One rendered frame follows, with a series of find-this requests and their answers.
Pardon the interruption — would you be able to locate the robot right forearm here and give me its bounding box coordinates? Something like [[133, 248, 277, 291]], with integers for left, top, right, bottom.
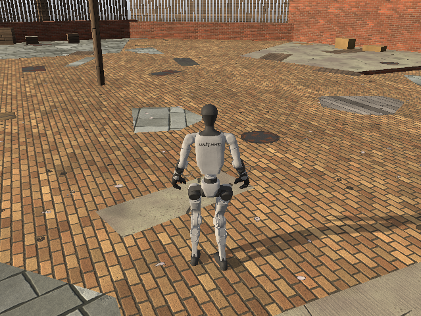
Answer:
[[236, 158, 248, 180]]

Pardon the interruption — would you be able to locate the left robot hand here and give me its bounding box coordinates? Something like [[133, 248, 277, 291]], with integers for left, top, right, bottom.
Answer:
[[171, 177, 186, 190]]

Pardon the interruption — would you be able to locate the robot right upper arm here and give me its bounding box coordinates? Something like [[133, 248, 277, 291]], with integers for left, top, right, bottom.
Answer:
[[224, 132, 243, 169]]

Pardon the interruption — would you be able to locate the right robot hand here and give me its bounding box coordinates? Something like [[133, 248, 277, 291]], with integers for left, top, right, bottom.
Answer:
[[234, 177, 250, 189]]

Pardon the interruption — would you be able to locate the left robot foot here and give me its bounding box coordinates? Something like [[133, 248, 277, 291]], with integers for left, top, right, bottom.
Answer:
[[190, 250, 201, 266]]

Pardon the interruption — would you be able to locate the right robot thigh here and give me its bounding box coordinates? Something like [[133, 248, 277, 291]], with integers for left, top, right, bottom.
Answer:
[[213, 184, 233, 228]]

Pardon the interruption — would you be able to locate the robot left upper arm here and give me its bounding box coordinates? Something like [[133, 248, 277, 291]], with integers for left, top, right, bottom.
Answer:
[[178, 133, 196, 169]]

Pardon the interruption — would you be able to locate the robot left forearm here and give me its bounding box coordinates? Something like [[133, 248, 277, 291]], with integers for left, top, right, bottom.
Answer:
[[173, 159, 184, 180]]

